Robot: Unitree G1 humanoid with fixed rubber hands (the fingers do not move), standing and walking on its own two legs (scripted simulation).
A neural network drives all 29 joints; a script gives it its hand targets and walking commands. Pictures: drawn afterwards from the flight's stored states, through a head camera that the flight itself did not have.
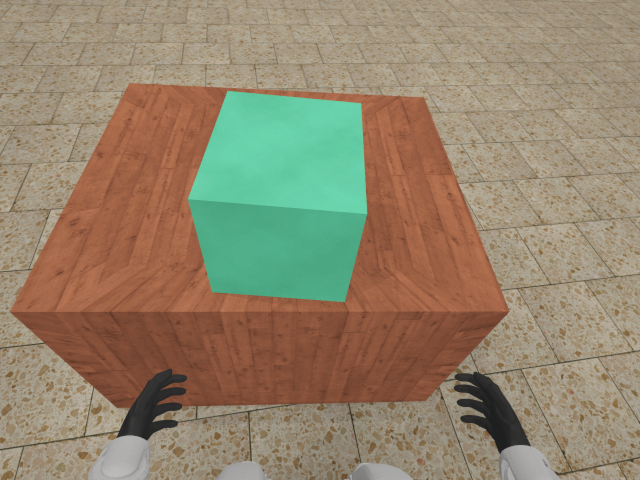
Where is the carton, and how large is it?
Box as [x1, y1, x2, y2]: [188, 91, 366, 301]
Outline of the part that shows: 227,91 188,197 189,205 212,291 344,301 366,216 360,103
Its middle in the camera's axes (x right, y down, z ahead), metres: -0.06 -0.07 +0.73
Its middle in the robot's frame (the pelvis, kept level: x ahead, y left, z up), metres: +0.59 +0.06 -0.05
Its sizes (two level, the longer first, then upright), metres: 0.290 0.254 0.249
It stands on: a pedestal, 0.57 m high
